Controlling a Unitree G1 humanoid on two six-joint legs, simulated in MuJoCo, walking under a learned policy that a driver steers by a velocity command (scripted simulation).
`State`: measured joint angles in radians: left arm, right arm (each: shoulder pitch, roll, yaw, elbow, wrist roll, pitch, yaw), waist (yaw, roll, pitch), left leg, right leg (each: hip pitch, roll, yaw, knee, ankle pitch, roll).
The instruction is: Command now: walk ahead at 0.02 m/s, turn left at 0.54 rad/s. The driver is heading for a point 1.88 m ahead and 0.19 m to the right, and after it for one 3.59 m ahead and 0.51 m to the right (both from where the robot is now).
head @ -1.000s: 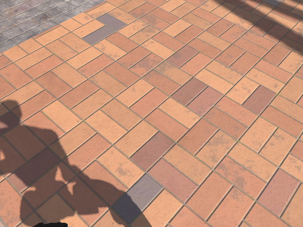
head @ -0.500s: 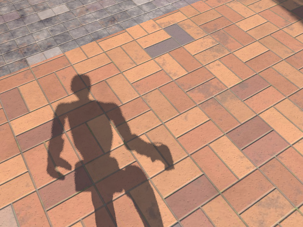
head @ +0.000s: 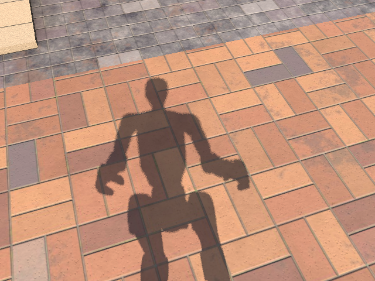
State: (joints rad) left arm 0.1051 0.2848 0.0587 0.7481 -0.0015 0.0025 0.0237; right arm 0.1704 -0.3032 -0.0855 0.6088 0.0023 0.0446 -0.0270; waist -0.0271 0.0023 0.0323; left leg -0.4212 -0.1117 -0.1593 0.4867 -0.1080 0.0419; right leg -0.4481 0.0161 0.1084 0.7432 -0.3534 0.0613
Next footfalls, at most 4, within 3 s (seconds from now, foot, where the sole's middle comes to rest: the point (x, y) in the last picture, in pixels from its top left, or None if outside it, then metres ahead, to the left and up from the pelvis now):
0.06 right None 0.07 -0.14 -0.77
0.40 left None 0.01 0.12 -0.77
2.74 left None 0.25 0.09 -0.77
3.00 right None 0.21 -0.14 -0.77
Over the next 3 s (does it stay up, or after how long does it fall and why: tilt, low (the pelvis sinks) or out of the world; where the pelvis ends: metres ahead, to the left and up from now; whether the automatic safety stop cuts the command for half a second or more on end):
stays up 0.17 -0.01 0.00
